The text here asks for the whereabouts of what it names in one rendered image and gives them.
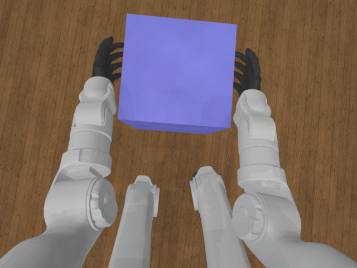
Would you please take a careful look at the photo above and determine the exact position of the robot thigh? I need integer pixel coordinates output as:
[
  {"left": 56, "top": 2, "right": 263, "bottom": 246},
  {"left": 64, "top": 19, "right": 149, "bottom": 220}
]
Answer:
[
  {"left": 190, "top": 172, "right": 251, "bottom": 268},
  {"left": 108, "top": 181, "right": 160, "bottom": 268}
]

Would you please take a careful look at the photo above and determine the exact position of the robot left thigh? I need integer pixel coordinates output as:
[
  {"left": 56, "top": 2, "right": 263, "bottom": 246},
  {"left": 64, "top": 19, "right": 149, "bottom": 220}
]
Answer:
[{"left": 108, "top": 181, "right": 160, "bottom": 268}]

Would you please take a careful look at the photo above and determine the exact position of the left robot forearm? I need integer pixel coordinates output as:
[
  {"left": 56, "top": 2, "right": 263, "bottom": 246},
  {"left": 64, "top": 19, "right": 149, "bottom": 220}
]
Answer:
[{"left": 44, "top": 76, "right": 117, "bottom": 222}]

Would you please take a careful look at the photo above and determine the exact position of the robot right hand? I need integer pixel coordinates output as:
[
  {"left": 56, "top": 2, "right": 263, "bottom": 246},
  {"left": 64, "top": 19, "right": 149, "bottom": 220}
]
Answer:
[{"left": 233, "top": 48, "right": 261, "bottom": 97}]

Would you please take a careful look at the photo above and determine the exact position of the robot left hand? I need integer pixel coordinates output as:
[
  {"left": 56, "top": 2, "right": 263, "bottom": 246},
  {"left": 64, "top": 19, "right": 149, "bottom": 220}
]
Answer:
[{"left": 92, "top": 36, "right": 124, "bottom": 84}]

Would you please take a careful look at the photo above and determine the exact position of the robot right thigh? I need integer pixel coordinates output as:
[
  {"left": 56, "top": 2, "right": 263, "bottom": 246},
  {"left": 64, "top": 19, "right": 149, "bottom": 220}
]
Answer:
[{"left": 190, "top": 172, "right": 251, "bottom": 268}]

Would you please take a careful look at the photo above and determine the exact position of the robot left upper arm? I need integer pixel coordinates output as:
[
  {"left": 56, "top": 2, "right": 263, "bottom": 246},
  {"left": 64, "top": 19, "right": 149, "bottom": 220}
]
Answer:
[{"left": 0, "top": 177, "right": 118, "bottom": 268}]

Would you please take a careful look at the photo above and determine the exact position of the carton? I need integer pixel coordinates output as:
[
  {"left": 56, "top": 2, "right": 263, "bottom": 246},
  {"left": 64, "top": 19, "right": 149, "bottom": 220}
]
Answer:
[{"left": 118, "top": 13, "right": 237, "bottom": 134}]

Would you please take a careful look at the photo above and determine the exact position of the right robot forearm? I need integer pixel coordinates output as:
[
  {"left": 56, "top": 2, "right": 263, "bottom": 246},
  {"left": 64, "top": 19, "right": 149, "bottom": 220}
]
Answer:
[{"left": 233, "top": 89, "right": 296, "bottom": 206}]

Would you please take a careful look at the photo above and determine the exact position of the robot right upper arm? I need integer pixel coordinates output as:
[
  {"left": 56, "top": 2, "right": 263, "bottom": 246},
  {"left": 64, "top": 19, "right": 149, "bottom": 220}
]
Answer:
[{"left": 231, "top": 191, "right": 357, "bottom": 268}]

